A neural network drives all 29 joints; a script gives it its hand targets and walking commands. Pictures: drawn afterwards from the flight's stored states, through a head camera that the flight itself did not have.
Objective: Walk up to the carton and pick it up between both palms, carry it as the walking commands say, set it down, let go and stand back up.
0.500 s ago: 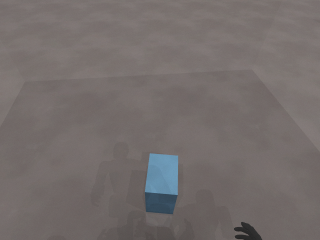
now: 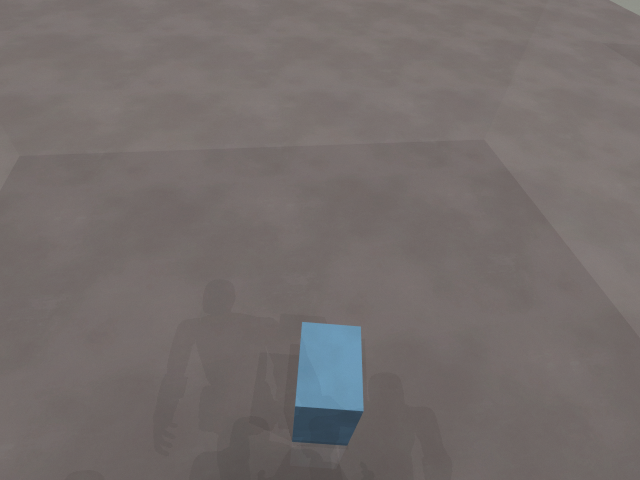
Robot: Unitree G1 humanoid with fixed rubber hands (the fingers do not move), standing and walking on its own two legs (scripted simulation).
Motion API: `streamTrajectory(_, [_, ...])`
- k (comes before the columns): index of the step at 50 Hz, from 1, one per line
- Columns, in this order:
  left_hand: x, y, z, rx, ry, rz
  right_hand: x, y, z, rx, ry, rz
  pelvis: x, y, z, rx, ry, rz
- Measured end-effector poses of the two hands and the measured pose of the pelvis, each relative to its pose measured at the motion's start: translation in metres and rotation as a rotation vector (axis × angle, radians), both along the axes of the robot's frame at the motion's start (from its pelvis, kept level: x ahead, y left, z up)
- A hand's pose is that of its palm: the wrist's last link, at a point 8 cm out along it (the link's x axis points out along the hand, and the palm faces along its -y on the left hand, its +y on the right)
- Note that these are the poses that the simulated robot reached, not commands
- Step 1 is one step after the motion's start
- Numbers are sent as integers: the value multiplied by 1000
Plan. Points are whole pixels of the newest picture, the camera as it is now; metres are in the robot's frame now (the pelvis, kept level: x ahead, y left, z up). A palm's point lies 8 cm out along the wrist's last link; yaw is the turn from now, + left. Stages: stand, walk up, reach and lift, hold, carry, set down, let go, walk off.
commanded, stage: walk up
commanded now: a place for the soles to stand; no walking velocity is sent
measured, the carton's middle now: (325, 385) +0.48 -0.06 -0.61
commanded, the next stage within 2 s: reach and lift in 1.28 s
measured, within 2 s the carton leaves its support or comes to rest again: neither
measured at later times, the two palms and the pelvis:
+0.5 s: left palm (144, 469) +0.17 +0.22 -0.11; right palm out of the picture +0.13 -0.28 -0.11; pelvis +0.05 -0.02 +0.00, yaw -4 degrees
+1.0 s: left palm out of the picture +0.15 +0.21 -0.11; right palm out of the picture +0.08 -0.29 -0.12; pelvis +0.05 -0.03 +0.00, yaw -8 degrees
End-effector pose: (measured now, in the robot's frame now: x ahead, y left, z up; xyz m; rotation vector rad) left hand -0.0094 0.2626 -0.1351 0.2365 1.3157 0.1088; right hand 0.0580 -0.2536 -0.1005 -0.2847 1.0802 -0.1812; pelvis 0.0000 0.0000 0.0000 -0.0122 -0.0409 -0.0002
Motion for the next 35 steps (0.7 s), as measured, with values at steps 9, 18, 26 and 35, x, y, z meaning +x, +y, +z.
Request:
streamTrajectory(9, [115, -20, 11, -8, -181, -65, 13, 0, -10, 46, 46, -29, 31, -10, 1, -10, 3, -28])
streamTrajectory(18, [175, -42, 22, -4, -287, -96, 63, -16, -15, 60, -37, -1, 47, -21, -3, 11, 11, -47])
streamTrajectory(26, [183, -40, 27, 5, -300, -116, 73, -32, -6, 35, -76, -13, 46, -24, -2, 20, 11, -72])
streamTrajectory(35, [167, -42, 28, 10, -262, -131, 54, -41, -7, 36, -52, -45, 44, -28, 1, 28, 11, -101])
